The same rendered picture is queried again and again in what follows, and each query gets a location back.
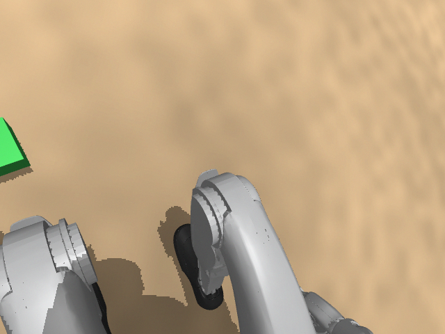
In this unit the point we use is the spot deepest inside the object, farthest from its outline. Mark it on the right robot foot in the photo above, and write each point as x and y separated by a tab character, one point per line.
188	263

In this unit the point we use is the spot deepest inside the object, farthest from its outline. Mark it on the right robot arm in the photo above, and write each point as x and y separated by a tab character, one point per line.
349	326

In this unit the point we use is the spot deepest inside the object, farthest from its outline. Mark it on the right robot hand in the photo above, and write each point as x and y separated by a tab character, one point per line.
323	315

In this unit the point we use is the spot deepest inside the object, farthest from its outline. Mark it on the left robot foot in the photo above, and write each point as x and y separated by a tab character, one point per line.
102	306

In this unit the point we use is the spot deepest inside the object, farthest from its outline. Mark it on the carton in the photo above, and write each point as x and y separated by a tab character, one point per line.
12	156

